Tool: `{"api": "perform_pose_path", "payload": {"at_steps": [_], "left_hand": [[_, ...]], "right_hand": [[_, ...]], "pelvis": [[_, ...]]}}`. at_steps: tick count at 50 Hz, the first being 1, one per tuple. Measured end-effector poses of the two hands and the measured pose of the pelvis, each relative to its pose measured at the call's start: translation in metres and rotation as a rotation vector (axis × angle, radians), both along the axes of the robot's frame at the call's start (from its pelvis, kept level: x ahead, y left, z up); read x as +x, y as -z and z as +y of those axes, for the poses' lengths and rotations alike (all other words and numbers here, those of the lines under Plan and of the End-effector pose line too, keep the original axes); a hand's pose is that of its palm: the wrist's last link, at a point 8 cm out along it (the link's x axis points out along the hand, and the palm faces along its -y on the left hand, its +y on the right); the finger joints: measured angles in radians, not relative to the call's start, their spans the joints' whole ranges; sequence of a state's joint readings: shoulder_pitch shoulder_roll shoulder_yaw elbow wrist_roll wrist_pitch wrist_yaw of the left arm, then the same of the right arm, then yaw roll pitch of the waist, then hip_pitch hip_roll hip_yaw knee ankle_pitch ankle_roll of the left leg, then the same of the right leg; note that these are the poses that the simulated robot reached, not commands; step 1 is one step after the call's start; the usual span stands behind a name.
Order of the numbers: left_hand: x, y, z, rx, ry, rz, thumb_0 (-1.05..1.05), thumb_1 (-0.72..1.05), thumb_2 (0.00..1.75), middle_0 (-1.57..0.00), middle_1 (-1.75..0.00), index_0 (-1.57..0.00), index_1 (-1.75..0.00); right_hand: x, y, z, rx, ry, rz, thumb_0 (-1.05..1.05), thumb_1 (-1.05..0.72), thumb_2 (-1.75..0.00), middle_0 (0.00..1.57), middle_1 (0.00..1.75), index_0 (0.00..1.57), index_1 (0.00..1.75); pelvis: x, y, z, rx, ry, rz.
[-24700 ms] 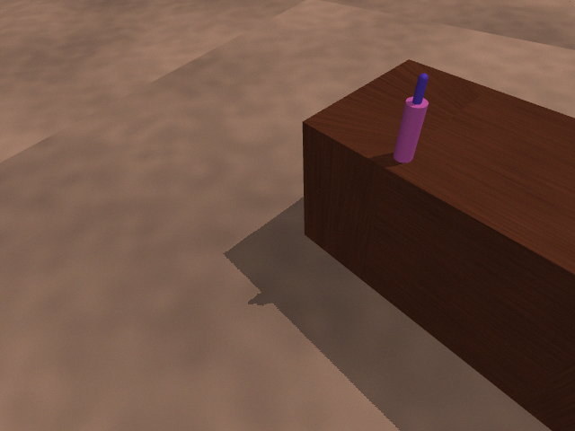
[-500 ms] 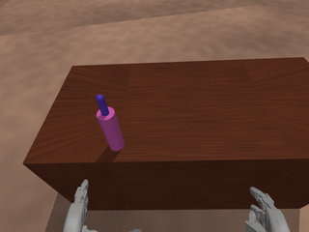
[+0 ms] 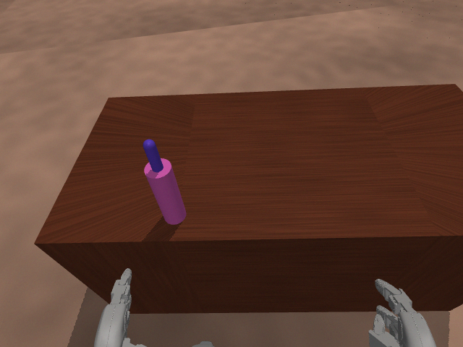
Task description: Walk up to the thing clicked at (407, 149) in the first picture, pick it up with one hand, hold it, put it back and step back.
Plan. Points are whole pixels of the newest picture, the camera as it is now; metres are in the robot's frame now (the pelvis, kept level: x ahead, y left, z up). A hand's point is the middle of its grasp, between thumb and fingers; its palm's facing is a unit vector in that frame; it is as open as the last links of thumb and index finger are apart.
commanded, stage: home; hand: left
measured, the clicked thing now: (163, 183) +0.44 +0.20 +0.01
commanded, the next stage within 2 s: stand in 0.92 s
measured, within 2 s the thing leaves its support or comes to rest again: neither
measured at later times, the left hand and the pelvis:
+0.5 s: hand (149, 327) +0.17 +0.18 -0.04, palm faces +0.14 -0.96 -0.26, open 17.5 cm; pelvis +0.00 +0.00 +0.00, yaw +0 degrees
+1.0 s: hand out of the picture +0.06 +0.25 -0.11, palm faces -0.03 -0.92 -0.38, open 17.6 cm; pelvis +0.00 +0.00 +0.03, yaw +0 degrees
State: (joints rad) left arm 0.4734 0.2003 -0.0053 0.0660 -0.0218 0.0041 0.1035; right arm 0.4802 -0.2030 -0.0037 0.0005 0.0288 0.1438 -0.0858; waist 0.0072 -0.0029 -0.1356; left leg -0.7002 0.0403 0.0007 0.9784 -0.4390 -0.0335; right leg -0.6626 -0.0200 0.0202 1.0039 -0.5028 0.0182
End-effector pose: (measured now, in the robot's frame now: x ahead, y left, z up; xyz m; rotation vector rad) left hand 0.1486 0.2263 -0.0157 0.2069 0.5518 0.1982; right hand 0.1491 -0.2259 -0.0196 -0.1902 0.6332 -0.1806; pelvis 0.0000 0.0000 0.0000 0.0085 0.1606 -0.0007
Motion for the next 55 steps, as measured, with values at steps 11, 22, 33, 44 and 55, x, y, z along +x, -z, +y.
{"api": "perform_pose_path", "payload": {"at_steps": [11,22,33,44,55], "left_hand": [[0.004,0.0,0.0,-0.003,0.002,-0.005,-0.01,-0.55,0.05,-0.06,-0.06,-0.05,-0.05],[0.004,0.0,0.002,0.004,-0.004,0.003,-0.01,-0.56,0.04,-0.05,-0.05,-0.05,-0.05],[-0.009,0.031,0.023,0.126,0.118,0.201,-0.01,-0.55,0.05,-0.06,-0.06,-0.05,-0.06],[-0.073,0.057,0.071,0.137,-0.007,0.527,0.0,-0.54,0.05,-0.06,-0.06,-0.05,-0.06],[-0.105,0.056,0.066,0.077,-0.064,0.669,0.0,-0.53,0.06,-0.08,-0.08,-0.07,-0.08]], "right_hand": [[0.002,0.0,0.001,0.002,0.002,0.005,0.02,-0.9,-0.9,0.2,0.3,0.2,0.3],[0.004,0.011,-0.002,-0.008,0.006,0.034,0.01,-0.9,-0.9,0.2,0.3,0.2,0.3],[-0.014,0.056,-0.026,-0.1,-0.082,0.268,0.01,-0.9,-0.9,0.2,0.3,0.2,0.3],[-0.061,0.062,-0.067,-0.108,-0.001,0.462,0.01,-0.9,-0.9,0.2,0.3,0.2,0.3],[-0.086,0.056,-0.063,-0.079,0.033,0.581,0.01,-0.91,-0.9,0.2,0.3,0.2,0.3]], "pelvis": [[0.002,0.0,0.001,-0.001,0.001,0.002],[0.004,-0.001,0.002,-0.009,0.001,-0.003],[-0.003,-0.008,0.001,-0.013,-0.01,-0.108],[-0.002,-0.023,-0.002,-0.009,-0.005,-0.167],[0.002,-0.045,-0.001,-0.008,-0.007,-0.202]]}}
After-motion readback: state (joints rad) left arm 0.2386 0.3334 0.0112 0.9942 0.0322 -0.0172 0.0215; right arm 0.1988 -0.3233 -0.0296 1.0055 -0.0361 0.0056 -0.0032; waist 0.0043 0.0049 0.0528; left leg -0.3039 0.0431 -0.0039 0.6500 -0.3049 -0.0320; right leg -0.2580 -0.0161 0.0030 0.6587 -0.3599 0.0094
